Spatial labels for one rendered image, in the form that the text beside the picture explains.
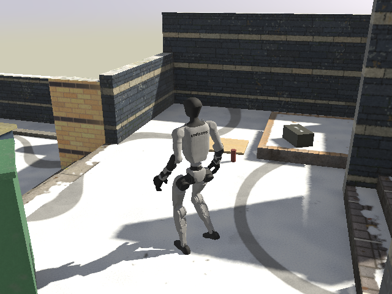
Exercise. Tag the robot right hand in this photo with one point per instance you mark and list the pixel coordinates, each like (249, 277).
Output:
(212, 164)

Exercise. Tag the right robot forearm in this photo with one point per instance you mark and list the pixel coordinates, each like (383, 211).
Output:
(218, 156)

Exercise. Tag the robot right upper arm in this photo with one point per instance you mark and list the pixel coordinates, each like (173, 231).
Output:
(217, 146)

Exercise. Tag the robot left hand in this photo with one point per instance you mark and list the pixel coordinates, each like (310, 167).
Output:
(158, 182)

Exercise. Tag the right robot shin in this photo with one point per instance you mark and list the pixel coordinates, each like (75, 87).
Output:
(203, 213)

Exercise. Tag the humanoid robot head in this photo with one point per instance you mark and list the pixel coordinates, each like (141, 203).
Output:
(192, 108)

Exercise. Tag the robot left upper arm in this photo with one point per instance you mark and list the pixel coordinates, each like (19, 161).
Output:
(177, 136)

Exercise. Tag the left robot forearm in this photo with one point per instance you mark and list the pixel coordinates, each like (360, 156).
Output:
(168, 169)

